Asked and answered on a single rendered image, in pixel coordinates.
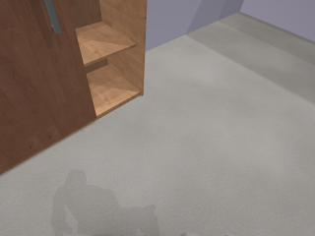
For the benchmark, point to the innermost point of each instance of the wardrobe door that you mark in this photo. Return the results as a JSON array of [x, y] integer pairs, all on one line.
[[44, 88]]

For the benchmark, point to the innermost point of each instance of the handle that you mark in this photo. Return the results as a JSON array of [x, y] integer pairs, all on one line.
[[52, 16]]

